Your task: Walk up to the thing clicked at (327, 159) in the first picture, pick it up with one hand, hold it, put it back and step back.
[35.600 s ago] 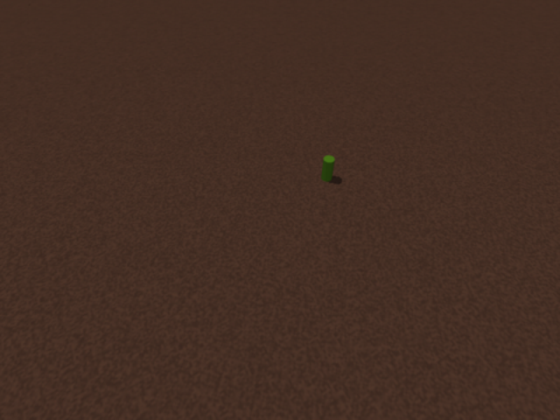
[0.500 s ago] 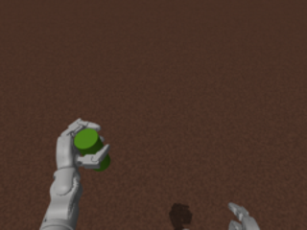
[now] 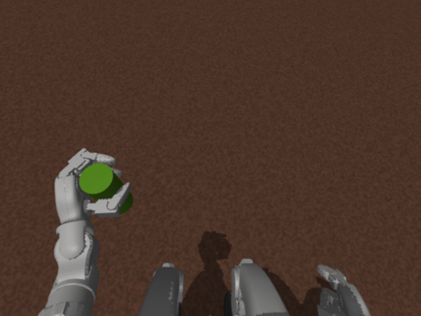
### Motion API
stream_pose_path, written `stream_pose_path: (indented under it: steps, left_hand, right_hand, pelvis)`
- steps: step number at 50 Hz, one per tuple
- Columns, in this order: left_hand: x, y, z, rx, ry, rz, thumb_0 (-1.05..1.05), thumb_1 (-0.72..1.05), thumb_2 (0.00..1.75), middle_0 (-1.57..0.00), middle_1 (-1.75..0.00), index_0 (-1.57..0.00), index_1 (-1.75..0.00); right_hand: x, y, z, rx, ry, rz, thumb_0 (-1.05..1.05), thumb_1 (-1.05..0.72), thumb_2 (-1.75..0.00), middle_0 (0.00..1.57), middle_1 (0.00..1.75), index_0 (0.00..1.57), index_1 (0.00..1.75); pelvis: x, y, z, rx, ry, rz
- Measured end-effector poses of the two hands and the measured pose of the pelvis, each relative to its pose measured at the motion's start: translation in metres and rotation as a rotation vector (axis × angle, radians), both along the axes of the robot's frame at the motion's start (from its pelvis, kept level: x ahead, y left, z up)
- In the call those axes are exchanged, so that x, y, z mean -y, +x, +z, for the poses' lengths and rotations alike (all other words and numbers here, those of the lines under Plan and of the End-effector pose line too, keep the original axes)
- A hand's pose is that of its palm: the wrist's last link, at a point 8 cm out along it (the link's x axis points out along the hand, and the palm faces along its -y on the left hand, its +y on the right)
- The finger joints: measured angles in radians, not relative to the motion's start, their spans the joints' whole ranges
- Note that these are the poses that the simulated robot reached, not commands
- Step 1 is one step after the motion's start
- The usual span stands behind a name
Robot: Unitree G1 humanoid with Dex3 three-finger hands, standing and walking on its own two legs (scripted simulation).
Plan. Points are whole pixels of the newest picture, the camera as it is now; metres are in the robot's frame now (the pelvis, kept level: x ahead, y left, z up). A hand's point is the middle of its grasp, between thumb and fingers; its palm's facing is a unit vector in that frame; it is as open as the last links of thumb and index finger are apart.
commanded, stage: crouch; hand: left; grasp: from the side
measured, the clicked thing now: (109, 191) +0.35 +0.20 -0.04
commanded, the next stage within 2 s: lower in 1.46 s
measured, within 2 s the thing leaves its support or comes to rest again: neither
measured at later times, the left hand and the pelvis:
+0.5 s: hand (119, 210) +0.38 +0.24 -0.24, palm faces +0.34 -0.94 -0.04, open 8.0 cm; pelvis -0.06 +0.00 -0.20, yaw -2 degrees
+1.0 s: hand (124, 217) +0.39 +0.26 -0.36, palm faces +0.32 -0.95 -0.03, open 8.0 cm; pelvis -0.08 +0.01 -0.29, yaw -5 degrees
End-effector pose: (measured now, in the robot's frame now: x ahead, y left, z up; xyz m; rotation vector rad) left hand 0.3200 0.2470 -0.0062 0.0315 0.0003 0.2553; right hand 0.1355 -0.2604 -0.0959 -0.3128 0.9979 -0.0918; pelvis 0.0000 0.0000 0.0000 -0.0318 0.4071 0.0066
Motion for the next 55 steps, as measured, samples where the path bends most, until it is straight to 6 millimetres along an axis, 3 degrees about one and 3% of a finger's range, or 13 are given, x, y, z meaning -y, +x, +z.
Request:
stream_pose_path:
  steps: [5,12,21,26,38,48,55]
  left_hand:
    - [-0.010,0.015,-0.050,0.004,0.032,-0.005,-0.01,-0.19,1.11,-0.84,-1.08,-0.87,-1.08]
    - [-0.023,0.024,-0.111,-0.011,0.006,0.066,-0.01,-0.19,1.11,-0.84,-1.08,-0.87,-1.08]
    - [-0.029,0.021,-0.204,-0.044,-0.005,0.058,-0.01,-0.19,1.11,-0.84,-1.08,-0.87,-1.08]
    - [-0.039,0.019,-0.241,-0.022,0.005,0.087,-0.01,-0.19,1.11,-0.84,-1.08,-0.87,-1.08]
    - [-0.046,0.033,-0.303,-0.029,-0.009,0.060,-0.01,-0.19,1.11,-0.84,-1.08,-0.87,-1.08]
    - [-0.051,0.035,-0.349,-0.040,-0.021,0.072,-0.01,-0.19,1.11,-0.84,-1.07,-0.87,-1.07]
    - [-0.057,0.035,-0.368,-0.036,0.007,0.047,-0.01,-0.19,1.11,-0.85,-1.07,-0.87,-1.07]
  right_hand:
    - [0.001,-0.009,-0.056,-0.049,0.002,0.010,0.01,-0.89,-0.91,0.20,0.30,0.20,0.30]
    - [-0.007,-0.033,-0.124,-0.149,0.039,0.016,0.01,-0.90,-0.91,0.20,0.30,0.20,0.30]
    - [-0.002,-0.068,-0.191,-0.240,0.005,0.038,0.01,-0.90,-0.91,0.20,0.30,0.20,0.30]
    - [0.004,-0.086,-0.222,-0.276,-0.032,0.035,0.01,-0.90,-0.91,0.20,0.30,0.20,0.30]
    - [0.000,-0.123,-0.269,-0.347,-0.069,0.033,0.01,-0.91,-0.91,0.20,0.30,0.20,0.30]
    - [-0.001,-0.135,-0.287,-0.396,-0.100,0.080,0.00,-0.91,-0.91,0.20,0.30,0.20,0.30]
    - [0.004,-0.135,-0.292,-0.412,-0.139,0.112,0.00,-0.91,-0.91,0.20,0.30,0.20,0.30]
  pelvis:
    - [-0.001,-0.011,-0.049,-0.069,-0.003,-0.006]
    - [-0.002,-0.025,-0.100,-0.145,-0.002,-0.011]
    - [-0.003,-0.047,-0.169,-0.178,-0.015,-0.017]
    - [-0.003,-0.058,-0.204,-0.166,-0.024,-0.020]
    - [-0.011,-0.072,-0.260,-0.125,-0.056,-0.028]
    - [-0.014,-0.075,-0.288,-0.088,-0.084,-0.040]
    - [-0.014,-0.077,-0.302,-0.064,-0.100,-0.049]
